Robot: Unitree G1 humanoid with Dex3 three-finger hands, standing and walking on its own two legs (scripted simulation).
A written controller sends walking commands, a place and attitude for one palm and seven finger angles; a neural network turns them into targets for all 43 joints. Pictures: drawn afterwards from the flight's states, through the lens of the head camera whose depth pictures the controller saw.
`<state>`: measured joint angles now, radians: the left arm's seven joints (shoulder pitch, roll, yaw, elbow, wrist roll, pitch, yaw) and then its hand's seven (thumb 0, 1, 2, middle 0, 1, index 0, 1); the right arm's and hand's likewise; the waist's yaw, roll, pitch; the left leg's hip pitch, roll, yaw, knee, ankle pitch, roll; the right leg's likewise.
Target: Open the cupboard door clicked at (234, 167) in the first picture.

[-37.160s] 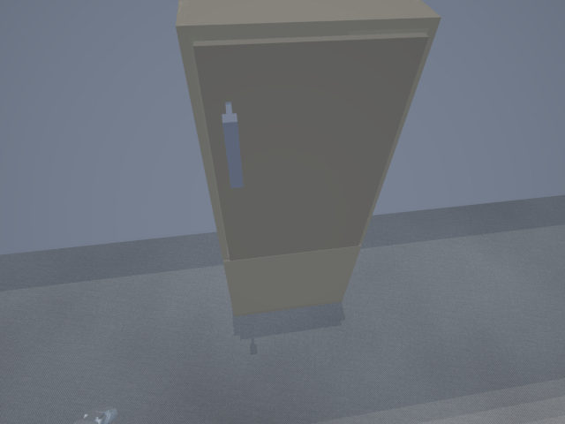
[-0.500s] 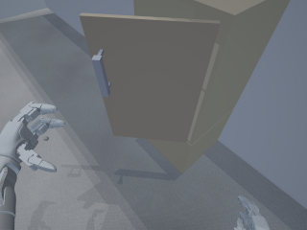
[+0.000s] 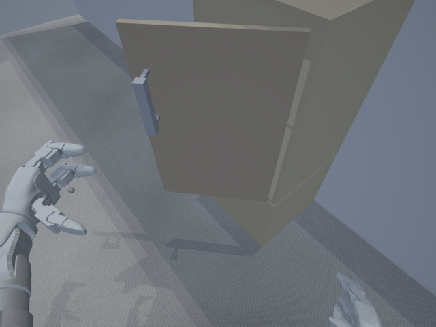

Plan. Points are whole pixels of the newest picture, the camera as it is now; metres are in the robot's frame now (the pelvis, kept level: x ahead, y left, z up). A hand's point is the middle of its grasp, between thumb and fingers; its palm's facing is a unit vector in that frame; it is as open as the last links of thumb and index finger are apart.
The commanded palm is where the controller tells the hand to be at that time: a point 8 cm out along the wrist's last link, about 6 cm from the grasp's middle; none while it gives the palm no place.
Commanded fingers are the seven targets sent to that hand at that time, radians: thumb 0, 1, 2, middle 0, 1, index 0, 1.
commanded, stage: move the hooked fingers beside the handle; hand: left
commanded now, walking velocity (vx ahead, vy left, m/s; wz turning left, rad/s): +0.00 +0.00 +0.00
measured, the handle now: (149, 103) +0.57 +0.21 +0.09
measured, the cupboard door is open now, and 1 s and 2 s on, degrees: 43 43 43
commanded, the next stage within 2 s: none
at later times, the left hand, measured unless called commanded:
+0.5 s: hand (91, 154) +0.39 +0.27 +0.11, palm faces -0.03 -1.00 -0.02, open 14.0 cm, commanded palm +0.36 +0.33 +0.10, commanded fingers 0.00 -0.50 0.30 -0.30 -1.20 -0.30 -1.20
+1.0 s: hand (104, 129) +0.46 +0.27 +0.10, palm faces -0.08 -1.00 -0.01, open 14.0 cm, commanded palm +0.44 +0.33 +0.10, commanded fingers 0.00 -0.50 0.30 -0.30 -1.20 -0.30 -1.20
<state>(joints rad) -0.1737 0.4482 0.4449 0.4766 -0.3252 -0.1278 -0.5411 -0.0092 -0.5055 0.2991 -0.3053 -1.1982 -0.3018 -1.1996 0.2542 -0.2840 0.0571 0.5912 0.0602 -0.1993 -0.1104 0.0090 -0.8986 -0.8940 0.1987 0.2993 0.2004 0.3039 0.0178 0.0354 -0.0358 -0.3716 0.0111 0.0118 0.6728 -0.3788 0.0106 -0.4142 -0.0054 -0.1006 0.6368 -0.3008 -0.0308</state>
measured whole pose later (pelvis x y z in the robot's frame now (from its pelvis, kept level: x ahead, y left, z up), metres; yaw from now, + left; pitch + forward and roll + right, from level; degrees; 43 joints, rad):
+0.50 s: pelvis +0.00 +0.00 -0.01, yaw -2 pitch +9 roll -1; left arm -0.47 0.55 0.49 0.82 -0.26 -0.22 -0.56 -0.01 -0.50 0.30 -0.30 -1.20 -0.30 -1.20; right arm 0.36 -0.31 0.04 0.61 0.05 -0.12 -0.09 0.01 -0.90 -0.89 0.20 0.30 0.20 0.30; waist -0.05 0.01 -0.05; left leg -0.48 0.02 0.04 0.71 -0.39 0.01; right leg -0.53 0.00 -0.08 0.67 -0.30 -0.03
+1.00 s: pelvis +0.00 +0.02 -0.01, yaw -2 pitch +14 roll -2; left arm -0.77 0.64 0.47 1.08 -0.18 -0.29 -0.55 -0.01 -0.50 0.30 -0.30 -1.20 -0.30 -1.20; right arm 0.37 -0.30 0.05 0.61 0.03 -0.04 -0.07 0.00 -0.90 -0.89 0.20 0.30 0.20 0.30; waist -0.10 0.00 -0.06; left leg -0.61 0.01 0.04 0.78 -0.41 0.04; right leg -0.65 0.00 -0.07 0.70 -0.30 -0.01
